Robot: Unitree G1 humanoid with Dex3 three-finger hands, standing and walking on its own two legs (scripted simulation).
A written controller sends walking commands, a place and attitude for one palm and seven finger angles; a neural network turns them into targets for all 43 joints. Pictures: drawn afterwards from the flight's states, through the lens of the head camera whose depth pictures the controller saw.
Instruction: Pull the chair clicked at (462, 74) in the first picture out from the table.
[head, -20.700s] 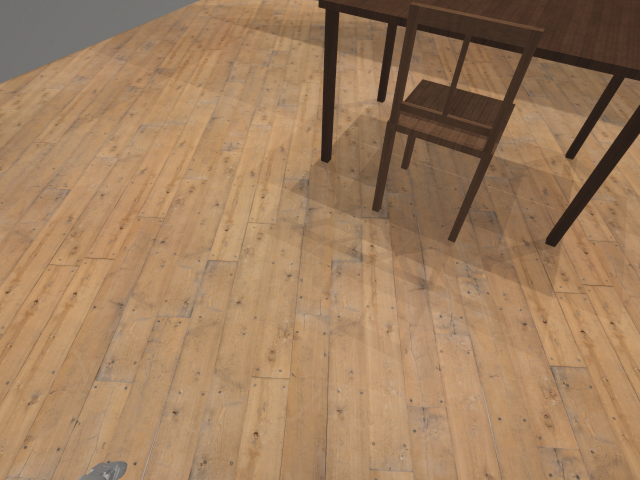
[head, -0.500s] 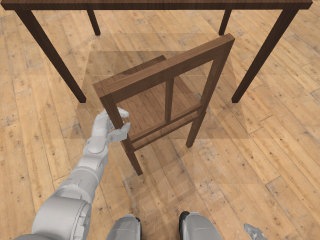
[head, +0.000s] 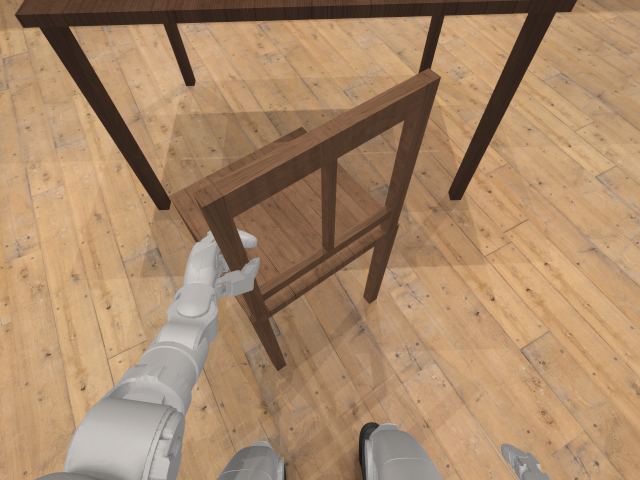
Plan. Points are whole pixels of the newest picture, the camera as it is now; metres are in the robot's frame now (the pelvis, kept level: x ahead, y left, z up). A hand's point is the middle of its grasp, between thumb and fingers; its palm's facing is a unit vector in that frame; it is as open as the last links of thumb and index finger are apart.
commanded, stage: step backward, pulling the chair out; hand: left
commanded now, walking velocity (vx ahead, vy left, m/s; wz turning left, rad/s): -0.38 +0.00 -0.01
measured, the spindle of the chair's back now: (328, 208) +0.51 -0.02 -0.08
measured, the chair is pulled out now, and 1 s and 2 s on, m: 0.34 0.44 0.44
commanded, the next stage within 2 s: none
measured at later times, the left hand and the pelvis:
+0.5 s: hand (233, 326) +0.31 +0.12 -0.05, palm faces -0.07 -0.97 -0.22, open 6.0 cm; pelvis -0.07 +0.01 +0.00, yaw -2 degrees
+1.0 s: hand (229, 348) +0.28 +0.12 -0.05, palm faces -0.04 -0.98 -0.21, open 6.0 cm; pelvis -0.09 +0.00 +0.00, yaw -3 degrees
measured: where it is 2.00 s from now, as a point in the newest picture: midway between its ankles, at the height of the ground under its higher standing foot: outside the picture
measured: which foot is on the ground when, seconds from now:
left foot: down 0.00-1.00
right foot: down 0.00-0.08, up 0.10-0.16, down 0.18-1.00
